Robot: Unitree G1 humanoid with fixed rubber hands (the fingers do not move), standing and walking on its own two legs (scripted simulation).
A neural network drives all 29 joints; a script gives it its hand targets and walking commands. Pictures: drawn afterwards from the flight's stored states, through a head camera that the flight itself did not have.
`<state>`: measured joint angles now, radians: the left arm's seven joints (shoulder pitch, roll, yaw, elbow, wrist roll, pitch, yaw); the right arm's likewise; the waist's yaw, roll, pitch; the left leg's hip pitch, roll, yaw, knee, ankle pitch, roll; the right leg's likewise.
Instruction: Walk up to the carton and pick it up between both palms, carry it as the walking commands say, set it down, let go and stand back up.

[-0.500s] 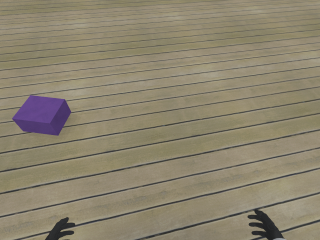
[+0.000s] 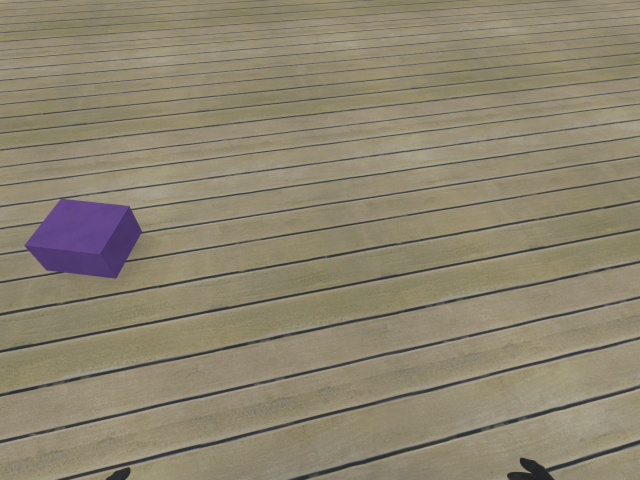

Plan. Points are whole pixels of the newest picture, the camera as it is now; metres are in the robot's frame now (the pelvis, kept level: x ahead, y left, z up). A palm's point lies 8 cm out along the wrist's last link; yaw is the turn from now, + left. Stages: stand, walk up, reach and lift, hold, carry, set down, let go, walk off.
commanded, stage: stand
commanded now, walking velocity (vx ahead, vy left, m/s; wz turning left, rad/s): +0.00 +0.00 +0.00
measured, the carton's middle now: (88, 237) +1.04 +0.86 -0.70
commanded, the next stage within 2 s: walk up in 0.92 s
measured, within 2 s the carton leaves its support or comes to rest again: neither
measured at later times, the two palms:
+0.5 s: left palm out of the picture +0.07 +0.28 -0.12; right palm out of the picture +0.07 -0.29 -0.11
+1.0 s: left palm out of the picture +0.07 +0.28 -0.12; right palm out of the picture +0.07 -0.29 -0.11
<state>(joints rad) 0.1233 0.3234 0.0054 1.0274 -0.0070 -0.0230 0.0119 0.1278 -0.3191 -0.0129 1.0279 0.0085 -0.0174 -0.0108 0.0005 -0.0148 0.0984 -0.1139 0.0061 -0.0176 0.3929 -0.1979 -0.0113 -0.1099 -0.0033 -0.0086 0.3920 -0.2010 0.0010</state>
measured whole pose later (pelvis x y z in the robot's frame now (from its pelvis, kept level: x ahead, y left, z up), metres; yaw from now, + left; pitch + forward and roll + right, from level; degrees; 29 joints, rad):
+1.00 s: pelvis +0.00 +0.00 +0.00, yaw +0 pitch -4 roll +0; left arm 0.14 0.32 0.01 1.05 -0.01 -0.02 0.02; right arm 0.14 -0.32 -0.01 1.06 0.01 -0.02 -0.01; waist 0.00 -0.01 0.09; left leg -0.11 0.02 -0.01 0.36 -0.18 -0.02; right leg -0.11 0.01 -0.01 0.36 -0.18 -0.01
